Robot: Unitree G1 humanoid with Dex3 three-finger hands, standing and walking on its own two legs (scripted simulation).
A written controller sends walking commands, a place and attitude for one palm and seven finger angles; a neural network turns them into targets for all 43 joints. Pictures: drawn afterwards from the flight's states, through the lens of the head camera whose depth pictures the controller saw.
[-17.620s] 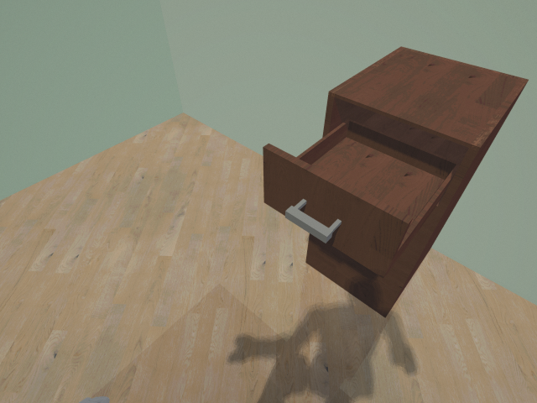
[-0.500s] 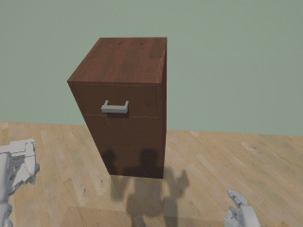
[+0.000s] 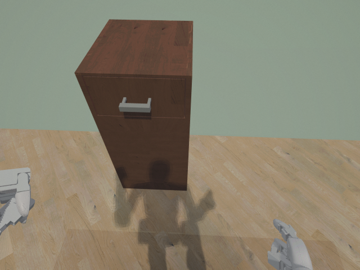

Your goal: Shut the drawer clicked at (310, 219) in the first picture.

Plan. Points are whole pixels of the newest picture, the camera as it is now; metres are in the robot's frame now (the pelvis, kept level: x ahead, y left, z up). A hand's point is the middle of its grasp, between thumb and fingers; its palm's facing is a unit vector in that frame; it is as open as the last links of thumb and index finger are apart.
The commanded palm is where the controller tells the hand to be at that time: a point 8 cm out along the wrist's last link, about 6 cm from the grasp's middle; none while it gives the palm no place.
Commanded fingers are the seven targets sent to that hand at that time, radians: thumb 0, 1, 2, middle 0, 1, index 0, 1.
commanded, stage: step back with the hand held close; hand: left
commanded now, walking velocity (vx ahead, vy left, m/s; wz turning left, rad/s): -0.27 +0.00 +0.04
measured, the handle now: (136, 103) +0.65 +0.20 -0.05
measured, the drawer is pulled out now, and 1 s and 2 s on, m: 0.00 0.00 0.00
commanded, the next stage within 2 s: stop stepping back and stand still in 0.68 s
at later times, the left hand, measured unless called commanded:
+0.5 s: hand out of the picture +0.10 +0.26 +0.16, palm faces +0.36 -0.81 -0.46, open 3.2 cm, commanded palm +0.03 +0.30 +0.18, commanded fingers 0.00 0.90 0.90 -1.40 -1.60 -1.40 -1.60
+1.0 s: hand out of the picture -0.01 +0.29 +0.17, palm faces +0.36 -0.87 -0.34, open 3.2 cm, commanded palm -0.05 +0.33 +0.18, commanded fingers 0.00 0.90 0.90 -1.40 -1.60 -1.40 -1.60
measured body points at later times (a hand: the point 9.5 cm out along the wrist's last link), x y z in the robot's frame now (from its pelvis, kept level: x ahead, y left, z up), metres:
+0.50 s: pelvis -0.08 +0.01 -0.01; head -0.05 +0.04 +0.44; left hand +0.07 +0.30 +0.19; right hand +0.11 -0.22 -0.08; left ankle +0.05 +0.07 -0.73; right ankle -0.05 -0.11 -0.74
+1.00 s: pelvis -0.20 +0.06 -0.03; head -0.21 +0.11 +0.42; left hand -0.03 +0.34 +0.19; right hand -0.04 -0.17 -0.09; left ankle -0.08 +0.10 -0.74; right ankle -0.31 -0.09 -0.72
